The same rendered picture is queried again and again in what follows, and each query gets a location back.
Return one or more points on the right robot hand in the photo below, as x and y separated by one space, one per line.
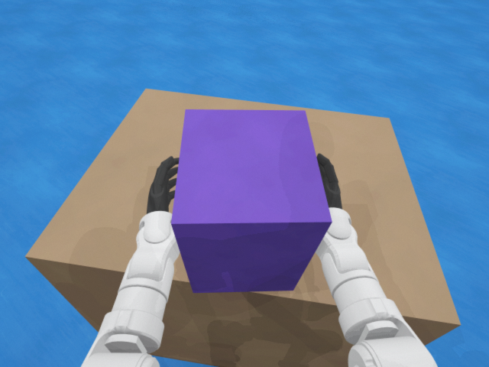
330 182

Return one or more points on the left robot forearm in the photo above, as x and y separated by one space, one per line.
135 323

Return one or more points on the right robot forearm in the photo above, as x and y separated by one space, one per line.
365 311

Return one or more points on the left robot hand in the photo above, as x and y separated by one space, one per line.
159 196

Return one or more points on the robot right upper arm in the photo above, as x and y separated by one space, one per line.
403 351

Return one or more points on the carton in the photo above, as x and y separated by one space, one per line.
250 208

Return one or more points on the pedestal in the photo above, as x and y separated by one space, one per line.
86 247

